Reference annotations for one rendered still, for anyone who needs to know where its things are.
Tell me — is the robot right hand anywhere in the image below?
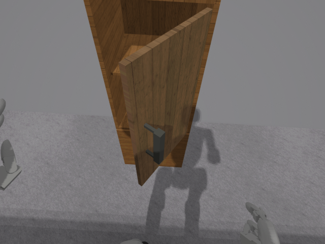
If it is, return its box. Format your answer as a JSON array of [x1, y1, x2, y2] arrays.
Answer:
[[240, 202, 280, 244]]

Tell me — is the robot left hand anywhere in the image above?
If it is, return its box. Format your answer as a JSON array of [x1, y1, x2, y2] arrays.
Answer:
[[0, 99, 22, 191]]

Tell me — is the cupboard door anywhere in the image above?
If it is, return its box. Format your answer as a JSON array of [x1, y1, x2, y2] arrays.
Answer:
[[119, 8, 213, 186]]

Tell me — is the handle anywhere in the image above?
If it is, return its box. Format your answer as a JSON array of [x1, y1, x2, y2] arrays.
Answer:
[[144, 123, 165, 164]]

